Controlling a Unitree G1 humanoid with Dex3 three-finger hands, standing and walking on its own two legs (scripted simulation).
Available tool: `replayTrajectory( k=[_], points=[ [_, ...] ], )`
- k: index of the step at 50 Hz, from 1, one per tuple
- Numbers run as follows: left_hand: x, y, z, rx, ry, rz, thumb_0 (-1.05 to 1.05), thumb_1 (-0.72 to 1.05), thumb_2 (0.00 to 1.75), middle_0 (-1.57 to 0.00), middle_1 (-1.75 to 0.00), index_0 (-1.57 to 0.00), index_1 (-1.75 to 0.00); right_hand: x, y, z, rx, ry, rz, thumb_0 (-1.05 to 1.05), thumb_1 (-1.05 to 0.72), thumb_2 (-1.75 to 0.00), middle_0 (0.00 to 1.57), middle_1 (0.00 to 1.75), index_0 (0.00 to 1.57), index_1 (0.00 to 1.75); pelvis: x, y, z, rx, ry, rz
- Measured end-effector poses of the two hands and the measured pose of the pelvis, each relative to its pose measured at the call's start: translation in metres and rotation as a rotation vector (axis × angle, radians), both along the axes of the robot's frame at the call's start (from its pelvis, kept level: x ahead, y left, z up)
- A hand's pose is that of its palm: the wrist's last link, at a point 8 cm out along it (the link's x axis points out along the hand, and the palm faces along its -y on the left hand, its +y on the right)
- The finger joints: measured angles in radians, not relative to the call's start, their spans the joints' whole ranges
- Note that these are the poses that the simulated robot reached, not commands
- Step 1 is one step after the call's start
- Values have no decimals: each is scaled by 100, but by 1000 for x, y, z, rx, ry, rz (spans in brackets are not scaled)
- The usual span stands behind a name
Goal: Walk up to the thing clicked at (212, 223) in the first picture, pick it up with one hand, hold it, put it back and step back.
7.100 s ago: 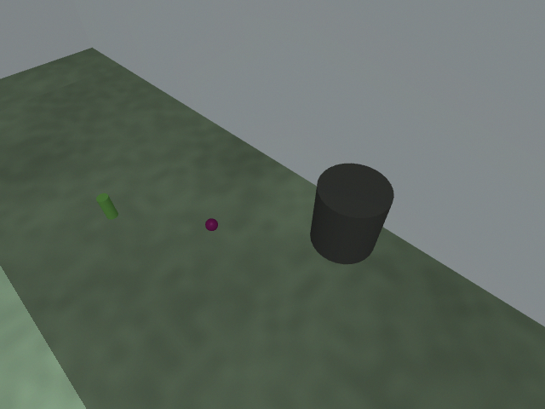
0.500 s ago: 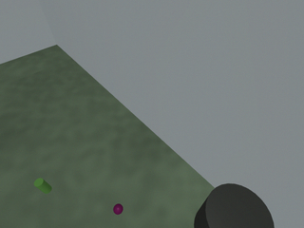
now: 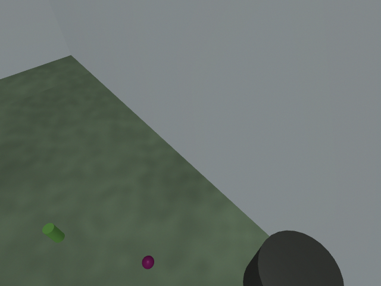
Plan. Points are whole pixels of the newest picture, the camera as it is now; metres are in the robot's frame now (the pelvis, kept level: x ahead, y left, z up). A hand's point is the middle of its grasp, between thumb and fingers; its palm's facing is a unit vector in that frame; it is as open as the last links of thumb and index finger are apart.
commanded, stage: stand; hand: left
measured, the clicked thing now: (148, 262) +0.36 +0.23 -0.75
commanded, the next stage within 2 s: walk up in 0.06 s
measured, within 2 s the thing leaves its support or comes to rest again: neither
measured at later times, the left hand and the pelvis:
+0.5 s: hand out of the picture +0.06 +0.28 -0.18, palm faces -0.04 -0.93 -0.37, open 7.3 cm; pelvis -0.05 +0.02 -0.02, yaw +0 degrees
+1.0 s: hand out of the picture +0.02 +0.26 -0.16, palm faces -0.08 -0.94 -0.34, open 7.3 cm; pelvis -0.07 +0.02 -0.01, yaw -3 degrees
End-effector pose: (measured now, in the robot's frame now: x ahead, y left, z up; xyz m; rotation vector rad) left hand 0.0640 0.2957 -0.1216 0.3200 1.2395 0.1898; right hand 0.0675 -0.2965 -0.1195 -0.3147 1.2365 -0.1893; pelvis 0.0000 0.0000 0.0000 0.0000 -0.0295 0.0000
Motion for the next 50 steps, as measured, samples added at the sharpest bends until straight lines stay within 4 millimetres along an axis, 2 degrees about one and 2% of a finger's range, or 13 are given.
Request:
replayTrajectory(
  k=[6,19,23,27,30,33,38,43,46,50],
  points=[
    [0,2,-1,3,-4,12,0,91,90,-20,-30,-21,-30,0,-1,-1,3,-1,-18,1,-90,-90,20,30,20,30,-3,0,-1,2,2,-1],
    [-7,12,-3,41,-43,-14,0,91,90,-20,-30,-21,-30,-17,-20,-5,-32,-24,-41,1,-90,-90,20,30,20,30,-37,1,-13,1,-8,0],
    [-10,21,-9,33,-56,-29,0,91,90,-20,-30,-21,-30,-36,-15,-4,-50,-13,-43,1,-90,-90,20,30,20,30,-49,12,-18,3,-5,-2],
    [-6,34,-22,16,-79,-37,0,91,90,-20,-30,-21,-30,-68,-3,-4,-82,19,-47,0,-90,-90,20,30,20,30,-60,25,-26,4,-6,-5],
    [-11,37,-24,5,-69,-34,0,91,90,-20,-30,-21,-30,-91,7,1,-83,55,-54,1,-90,-90,20,30,20,30,-65,28,-21,-3,-7,-4],
    [-22,37,-24,-5,-40,-40,0,91,90,-20,-29,-20,-30,-103,14,6,-81,63,-64,1,-90,-90,20,30,20,30,-67,30,-16,-8,-1,-21],
    [-42,35,-22,-1,30,-70,0,91,90,-20,-29,-20,-30,-106,15,6,-71,16,-69,1,-90,-90,20,30,21,30,-70,28,-13,-13,3,-54],
    [-54,25,-16,20,31,-79,0,91,90,-20,-29,-20,-30,-104,8,-3,-43,-13,-78,1,-90,-90,20,30,21,30,-76,21,-15,-29,-13,-67],
    [-56,18,-10,9,8,-77,0,91,90,-20,-30,-20,-30,-100,8,-4,-23,-30,-75,1,-90,-90,20,30,20,30,-75,18,-12,-12,-18,-64],
    [-50,11,-5,-6,-29,-67,0,91,90,-20,-30,-21,-30,-90,10,-4,-7,-60,-56,1,-90,-90,20,30,20,30,-70,17,-9,1,-21,-60]
  ],
)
